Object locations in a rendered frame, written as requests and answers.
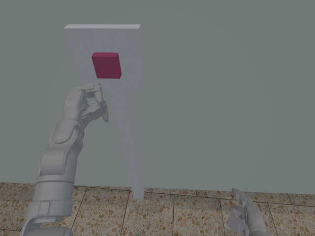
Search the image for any robot left forearm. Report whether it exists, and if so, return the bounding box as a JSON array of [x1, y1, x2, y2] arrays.
[[19, 119, 85, 236]]

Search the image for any robot right hand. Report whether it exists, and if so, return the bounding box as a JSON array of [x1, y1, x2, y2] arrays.
[[228, 188, 267, 236]]

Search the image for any robot left hand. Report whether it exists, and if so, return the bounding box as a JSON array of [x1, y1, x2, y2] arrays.
[[62, 82, 109, 129]]

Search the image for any panel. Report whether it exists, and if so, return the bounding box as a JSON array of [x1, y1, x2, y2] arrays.
[[64, 24, 145, 200]]

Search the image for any button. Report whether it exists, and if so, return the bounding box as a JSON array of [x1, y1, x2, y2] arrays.
[[92, 53, 122, 79]]

